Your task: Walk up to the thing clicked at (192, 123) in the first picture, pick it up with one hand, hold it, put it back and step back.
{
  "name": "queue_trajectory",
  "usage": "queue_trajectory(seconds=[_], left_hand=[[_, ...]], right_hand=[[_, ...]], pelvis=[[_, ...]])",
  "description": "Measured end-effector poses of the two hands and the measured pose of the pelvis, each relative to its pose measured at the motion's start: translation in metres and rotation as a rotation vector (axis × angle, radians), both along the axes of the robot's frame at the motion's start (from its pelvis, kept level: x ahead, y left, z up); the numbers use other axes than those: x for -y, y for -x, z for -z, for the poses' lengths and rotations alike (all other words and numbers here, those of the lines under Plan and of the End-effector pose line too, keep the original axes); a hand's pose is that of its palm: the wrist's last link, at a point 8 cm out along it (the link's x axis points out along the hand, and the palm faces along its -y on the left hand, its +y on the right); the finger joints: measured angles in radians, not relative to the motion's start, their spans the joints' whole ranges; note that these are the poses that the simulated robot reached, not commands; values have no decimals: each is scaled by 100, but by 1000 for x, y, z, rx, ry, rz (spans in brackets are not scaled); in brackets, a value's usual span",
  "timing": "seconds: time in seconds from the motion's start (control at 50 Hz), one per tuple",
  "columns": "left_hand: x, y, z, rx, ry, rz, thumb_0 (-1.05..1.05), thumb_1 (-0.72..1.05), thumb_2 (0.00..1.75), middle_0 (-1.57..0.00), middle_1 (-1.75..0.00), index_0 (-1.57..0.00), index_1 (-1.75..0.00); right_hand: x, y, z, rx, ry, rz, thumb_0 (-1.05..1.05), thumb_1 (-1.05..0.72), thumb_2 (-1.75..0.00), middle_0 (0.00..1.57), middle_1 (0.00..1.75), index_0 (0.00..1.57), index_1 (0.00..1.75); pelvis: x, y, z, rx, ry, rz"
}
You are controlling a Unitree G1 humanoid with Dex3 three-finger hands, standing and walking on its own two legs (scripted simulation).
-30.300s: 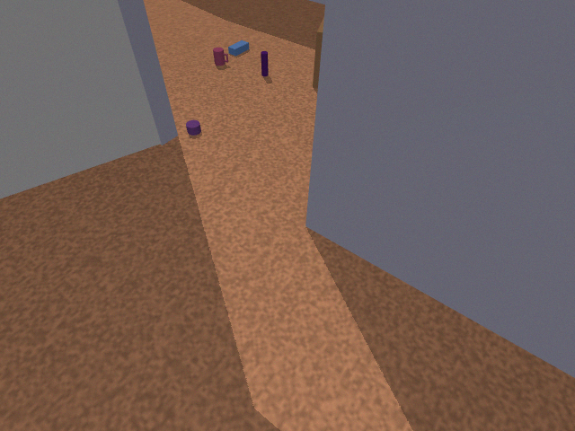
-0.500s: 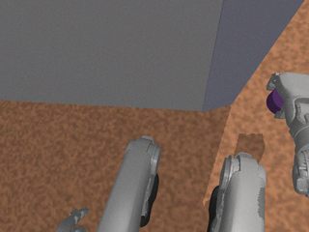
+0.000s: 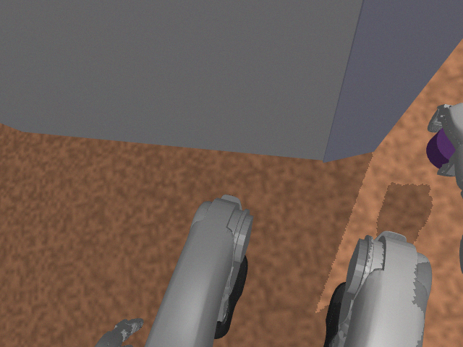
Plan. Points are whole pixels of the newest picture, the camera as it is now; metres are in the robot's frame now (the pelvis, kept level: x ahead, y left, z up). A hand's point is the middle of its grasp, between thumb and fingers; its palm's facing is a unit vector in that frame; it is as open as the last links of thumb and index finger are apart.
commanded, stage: crouch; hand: right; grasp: from above
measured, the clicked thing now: (457, 146) +0.50 -0.28 -0.18
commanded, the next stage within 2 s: lower in 0.04 s
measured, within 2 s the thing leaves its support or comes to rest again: rests again in 1.78 s
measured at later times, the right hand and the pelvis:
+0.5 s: hand (444, 158) +0.48 -0.27 -0.21, palm faces -0.47 +0.07 -0.88, open 9.5 cm; pelvis +0.00 +0.00 -0.02, yaw +1 degrees
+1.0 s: hand (431, 161) +0.49 -0.27 -0.25, palm faces -0.48 +0.09 -0.87, open 9.4 cm; pelvis +0.01 +0.00 -0.03, yaw +4 degrees
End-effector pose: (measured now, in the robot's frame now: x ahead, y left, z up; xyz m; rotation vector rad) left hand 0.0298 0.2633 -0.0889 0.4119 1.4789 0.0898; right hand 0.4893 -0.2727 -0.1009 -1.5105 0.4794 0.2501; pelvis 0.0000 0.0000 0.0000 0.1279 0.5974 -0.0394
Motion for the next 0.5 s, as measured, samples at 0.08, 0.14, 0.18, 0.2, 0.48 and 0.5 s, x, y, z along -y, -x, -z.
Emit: queue_trajectory(seconds=[0.08,0.14,0.18,0.2,0.48,0.5], left_hand=[[-1,-3,2,0,2,9,0,91,90,-20,-30,-20,-30],[-1,-5,3,-1,1,15,0,91,90,-20,-30,-20,-30],[-1,-6,3,-1,-1,18,0,91,90,-20,-30,-20,-30],[-1,-7,3,-2,-2,20,0,91,90,-20,-30,-20,-30],[-2,-5,5,-28,-14,60,0,91,90,-20,-30,-20,-30],[-2,-5,6,-31,-13,62,0,91,90,-20,-30,-20,-30]], right_hand=[[2,-1,5,-4,-1,6,-3,-1,-50,57,67,74,65],[3,-2,8,-6,-1,6,-3,-1,-50,58,67,75,65],[4,-2,10,-10,0,4,-3,-1,-50,58,66,75,65],[4,-2,11,-13,0,2,-3,-1,-50,58,66,75,65],[3,1,48,-32,-20,-21,-3,-1,-50,59,65,75,64],[3,1,50,-30,-21,-21,-3,-1,-50,59,65,75,64]], pelvis=[[0,-1,3,2,-2,-4],[-1,-2,4,3,-3,-5],[-1,-2,5,3,-4,-5],[0,-2,5,4,-5,-5],[0,-4,17,19,-19,-10],[0,-4,18,20,-19,-11]])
